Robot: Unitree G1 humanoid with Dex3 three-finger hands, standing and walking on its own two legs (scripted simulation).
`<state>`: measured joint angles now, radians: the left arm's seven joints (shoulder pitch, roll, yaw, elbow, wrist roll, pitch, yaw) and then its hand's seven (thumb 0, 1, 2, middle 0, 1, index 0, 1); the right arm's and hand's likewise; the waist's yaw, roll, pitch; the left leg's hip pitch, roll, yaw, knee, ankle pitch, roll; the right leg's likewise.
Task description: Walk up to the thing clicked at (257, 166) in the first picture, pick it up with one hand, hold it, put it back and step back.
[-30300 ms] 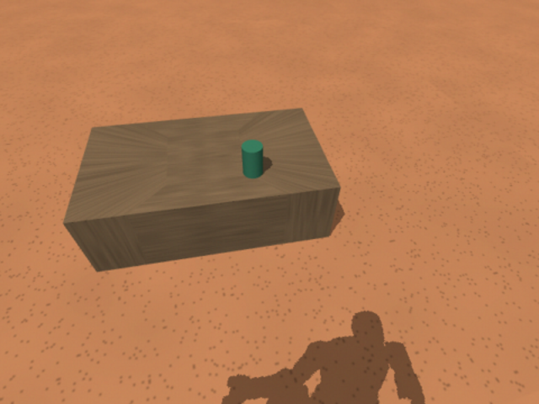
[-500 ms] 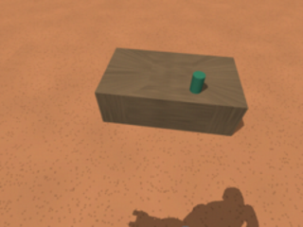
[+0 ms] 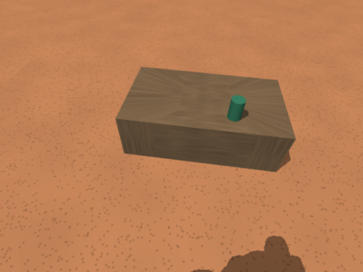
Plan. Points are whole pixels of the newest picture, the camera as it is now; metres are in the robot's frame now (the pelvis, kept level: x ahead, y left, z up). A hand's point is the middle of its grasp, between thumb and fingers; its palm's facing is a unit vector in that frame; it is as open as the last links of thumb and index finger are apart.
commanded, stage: step back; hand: right
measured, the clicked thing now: (236, 108) +1.08 -0.29 -0.37
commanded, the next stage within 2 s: stand in 0.38 s
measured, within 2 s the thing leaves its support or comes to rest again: neither
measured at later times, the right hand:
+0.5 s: hand out of the picture +0.13 -0.27 -0.15, palm faces +0.04 +0.94 -0.34, open 7.4 cm
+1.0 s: hand out of the picture +0.09 -0.28 -0.14, palm faces +0.03 +0.95 -0.32, open 7.4 cm
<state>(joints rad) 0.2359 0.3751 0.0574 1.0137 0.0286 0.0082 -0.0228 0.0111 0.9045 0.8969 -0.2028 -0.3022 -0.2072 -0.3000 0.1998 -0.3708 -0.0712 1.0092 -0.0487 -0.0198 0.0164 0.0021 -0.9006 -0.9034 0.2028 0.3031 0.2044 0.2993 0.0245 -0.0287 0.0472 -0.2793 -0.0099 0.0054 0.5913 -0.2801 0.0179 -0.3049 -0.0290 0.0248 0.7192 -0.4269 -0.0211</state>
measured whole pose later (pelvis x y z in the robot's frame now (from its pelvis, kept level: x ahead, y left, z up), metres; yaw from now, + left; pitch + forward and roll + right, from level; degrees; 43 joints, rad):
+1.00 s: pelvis +0.02 -0.03 +0.02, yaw -2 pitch -3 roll +0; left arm 0.09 0.35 0.01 1.15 0.01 -0.01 -0.01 0.01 0.91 0.90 -0.20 -0.30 -0.21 -0.30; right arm 0.09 -0.34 -0.02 1.15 -0.02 0.00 0.02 0.00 -0.90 -0.90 0.20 0.30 0.20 0.30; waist 0.00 0.00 0.06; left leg -0.08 0.04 0.01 0.30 -0.17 -0.03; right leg -0.13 0.00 -0.02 0.32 -0.14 -0.01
